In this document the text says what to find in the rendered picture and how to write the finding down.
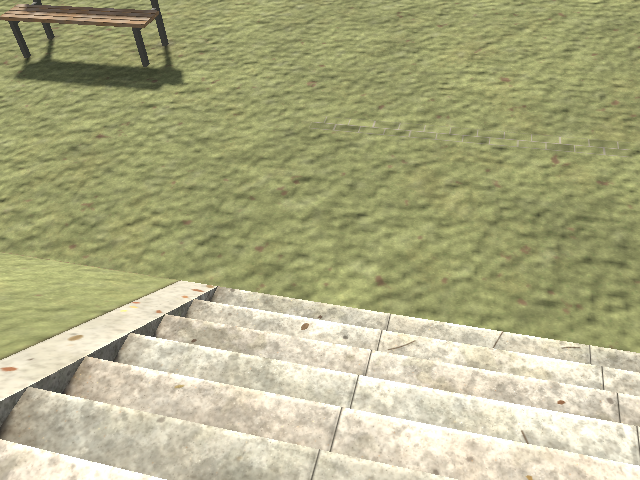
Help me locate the stairs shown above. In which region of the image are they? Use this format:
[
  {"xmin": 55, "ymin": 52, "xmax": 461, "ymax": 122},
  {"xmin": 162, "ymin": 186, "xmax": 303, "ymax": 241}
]
[{"xmin": 0, "ymin": 286, "xmax": 640, "ymax": 480}]

